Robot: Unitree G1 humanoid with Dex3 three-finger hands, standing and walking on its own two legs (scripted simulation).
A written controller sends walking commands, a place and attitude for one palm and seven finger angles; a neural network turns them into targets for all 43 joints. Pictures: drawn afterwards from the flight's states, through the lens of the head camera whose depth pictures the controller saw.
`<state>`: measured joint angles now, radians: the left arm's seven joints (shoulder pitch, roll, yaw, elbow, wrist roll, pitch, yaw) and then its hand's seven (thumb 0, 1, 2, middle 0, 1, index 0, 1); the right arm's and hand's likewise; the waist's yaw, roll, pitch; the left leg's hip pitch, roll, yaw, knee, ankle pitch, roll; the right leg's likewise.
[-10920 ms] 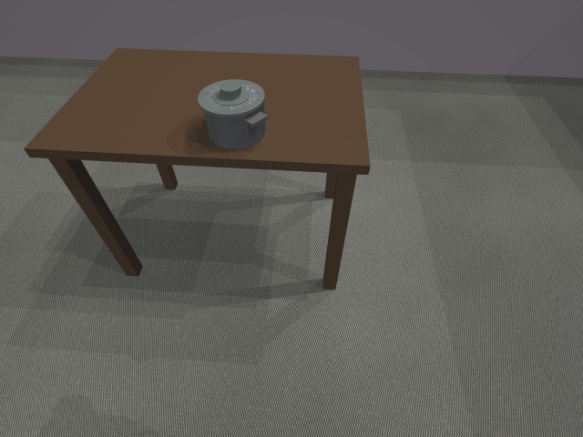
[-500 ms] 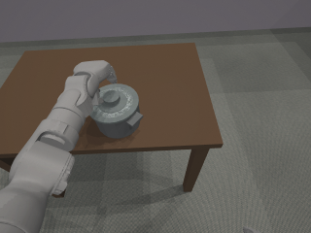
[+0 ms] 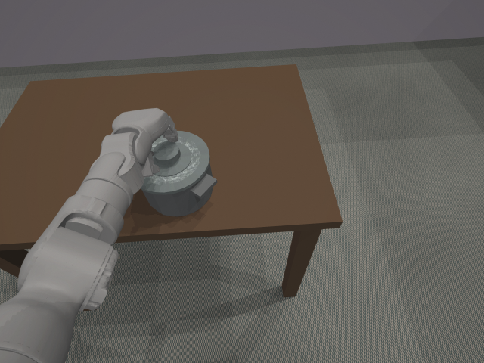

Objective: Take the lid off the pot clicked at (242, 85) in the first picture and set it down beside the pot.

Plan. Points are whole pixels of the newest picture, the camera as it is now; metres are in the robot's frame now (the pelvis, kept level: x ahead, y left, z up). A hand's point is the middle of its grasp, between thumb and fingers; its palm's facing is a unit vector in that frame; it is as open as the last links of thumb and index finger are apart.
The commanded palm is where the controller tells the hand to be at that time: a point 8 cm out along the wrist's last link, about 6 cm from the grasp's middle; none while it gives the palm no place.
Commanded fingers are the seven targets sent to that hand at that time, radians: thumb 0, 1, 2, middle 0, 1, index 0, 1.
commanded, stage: lower the open fingers around the knob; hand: left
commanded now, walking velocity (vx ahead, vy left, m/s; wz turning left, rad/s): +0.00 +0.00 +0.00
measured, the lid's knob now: (167, 152) +0.51 +0.14 +0.03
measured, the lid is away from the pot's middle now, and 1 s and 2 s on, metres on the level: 0.00 0.01 0.01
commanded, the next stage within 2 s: close the fingers and squeeze the knob in 0.40 s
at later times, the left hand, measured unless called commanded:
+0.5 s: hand (158, 153) +0.48 +0.15 +0.06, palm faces -0.37 -0.04 -0.93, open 10.1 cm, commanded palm +0.48 +0.15 +0.12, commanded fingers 0.00 -0.10 1.01 -0.52 -0.71 -0.52 -0.71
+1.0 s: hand (160, 156) +0.48 +0.14 +0.06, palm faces -0.36 -0.04 -0.93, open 8.9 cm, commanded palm +0.47 +0.14 +0.12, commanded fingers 0.00 0.15 0.95 -0.60 -0.99 -0.60 -0.99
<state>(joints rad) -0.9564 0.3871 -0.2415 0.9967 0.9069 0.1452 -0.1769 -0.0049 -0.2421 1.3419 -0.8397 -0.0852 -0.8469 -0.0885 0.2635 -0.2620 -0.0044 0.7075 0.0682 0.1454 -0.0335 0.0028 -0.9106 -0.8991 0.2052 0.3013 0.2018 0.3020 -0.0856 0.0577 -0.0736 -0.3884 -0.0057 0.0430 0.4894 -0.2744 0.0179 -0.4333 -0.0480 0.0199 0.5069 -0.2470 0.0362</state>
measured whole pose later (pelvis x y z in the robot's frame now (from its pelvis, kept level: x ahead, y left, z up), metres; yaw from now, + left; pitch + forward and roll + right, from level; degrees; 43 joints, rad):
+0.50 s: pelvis +0.00 +0.00 +0.00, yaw -1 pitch +13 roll +0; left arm -0.99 0.41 -0.23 1.08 0.94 0.12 -0.15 0.00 -0.24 1.34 -0.84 -0.09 -0.82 -0.08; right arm 0.31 -0.26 -0.01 0.72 0.06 0.14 -0.04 0.00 -0.91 -0.90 0.20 0.30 0.20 0.30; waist -0.12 0.06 -0.09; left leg -0.46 0.00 0.05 0.53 -0.30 0.02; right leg -0.50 -0.04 0.03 0.53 -0.26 0.04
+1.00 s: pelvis +0.01 +0.00 +0.00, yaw +0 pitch +12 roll +0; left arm -0.96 0.37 -0.25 1.04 0.93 0.14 -0.13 0.00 0.05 0.99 -0.57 -0.91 -0.56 -0.90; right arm 0.26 -0.27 -0.02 0.71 0.06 0.14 -0.03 0.00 -0.91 -0.90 0.20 0.30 0.20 0.30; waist -0.10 0.06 -0.10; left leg -0.44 0.00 0.04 0.52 -0.29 0.01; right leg -0.48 -0.04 0.02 0.53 -0.26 0.03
